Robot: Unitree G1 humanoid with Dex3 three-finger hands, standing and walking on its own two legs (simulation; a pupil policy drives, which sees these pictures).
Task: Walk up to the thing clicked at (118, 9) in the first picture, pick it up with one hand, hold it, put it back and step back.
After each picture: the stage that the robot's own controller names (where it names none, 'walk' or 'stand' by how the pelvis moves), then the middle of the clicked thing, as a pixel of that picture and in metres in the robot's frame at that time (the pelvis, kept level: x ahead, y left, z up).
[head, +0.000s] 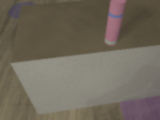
stand; (114, 23) +0.72 -0.14 +0.01
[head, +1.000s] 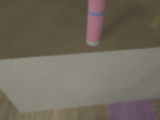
rise first; (95, 21) +0.65 -0.01 +0.04
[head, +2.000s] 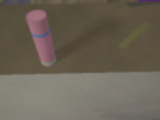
stand; (43, 41) +0.52 +0.21 +0.03
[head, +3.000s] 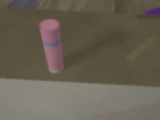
stand; (53, 49) +0.51 +0.16 +0.01
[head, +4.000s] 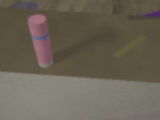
stand; (42, 43) +0.56 +0.21 +0.02
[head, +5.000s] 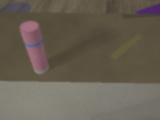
stand; (36, 50) +0.52 +0.22 +0.01
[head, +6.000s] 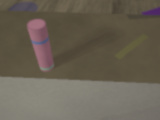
stand; (42, 48) +0.54 +0.20 +0.00
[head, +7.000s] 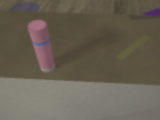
stand; (43, 49) +0.54 +0.20 +0.00
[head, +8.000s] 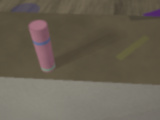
rise first; (43, 48) +0.54 +0.19 +0.00
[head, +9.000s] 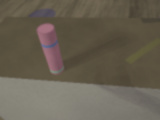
rise first; (52, 51) +0.54 +0.20 +0.01
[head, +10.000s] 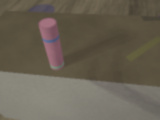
go down; (53, 46) +0.55 +0.19 +0.01
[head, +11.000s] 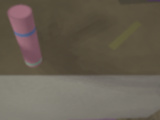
go down; (28, 40) +0.52 +0.19 +0.04
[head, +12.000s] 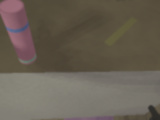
close in; (21, 36) +0.53 +0.19 +0.05
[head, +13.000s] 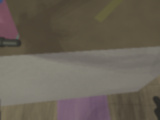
close; out of the picture +0.56 +0.21 +0.08
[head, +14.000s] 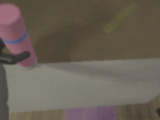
lift; (19, 43) +0.46 +0.18 +0.08
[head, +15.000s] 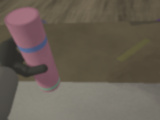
lift; (38, 57) +0.32 +0.14 +0.22
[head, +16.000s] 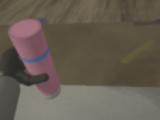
hold; (40, 65) +0.31 +0.14 +0.19
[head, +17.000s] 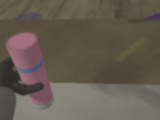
hold; (34, 76) +0.31 +0.16 +0.14
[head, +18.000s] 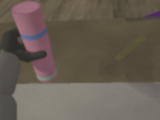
crouch; (38, 47) +0.39 +0.14 +0.19
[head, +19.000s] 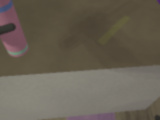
lower; (5, 21) +0.50 +0.19 +0.16
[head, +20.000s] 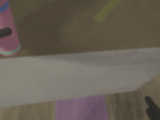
lower; out of the picture +0.52 +0.19 +0.09
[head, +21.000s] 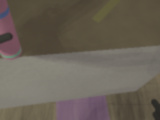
lower; (0, 25) +0.51 +0.19 +0.09
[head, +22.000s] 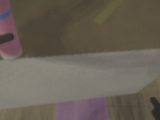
lower; (2, 26) +0.51 +0.19 +0.09
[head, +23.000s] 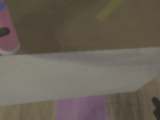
lower; out of the picture +0.51 +0.20 +0.09
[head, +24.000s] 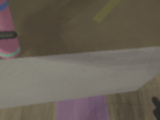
open; out of the picture +0.52 +0.19 +0.09
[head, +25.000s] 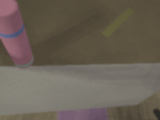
sink last; (15, 39) +0.47 +0.18 +0.07
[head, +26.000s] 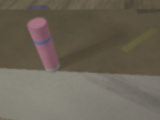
sink last; (45, 48) +0.52 +0.20 +0.05
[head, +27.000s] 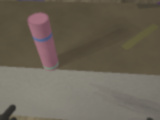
stand; (45, 45) +0.50 +0.19 +0.05
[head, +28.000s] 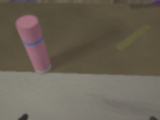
stand; (36, 48) +0.48 +0.20 +0.06
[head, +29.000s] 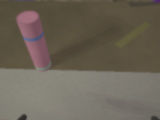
stand; (36, 45) +0.49 +0.20 +0.07
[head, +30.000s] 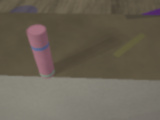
stand; (42, 54) +0.51 +0.19 +0.02
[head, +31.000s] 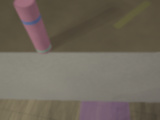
walk; (35, 28) +0.56 +0.22 +0.03
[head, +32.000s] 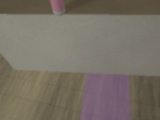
walk; out of the picture +0.85 +0.17 +0.02
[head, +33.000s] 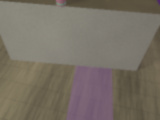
stand; out of the picture +1.14 +0.16 +0.02
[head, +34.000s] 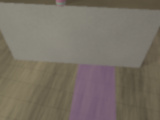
stand; out of the picture +1.14 +0.19 +0.01
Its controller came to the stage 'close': yes
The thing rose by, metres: 0.21
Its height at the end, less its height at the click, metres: +0.00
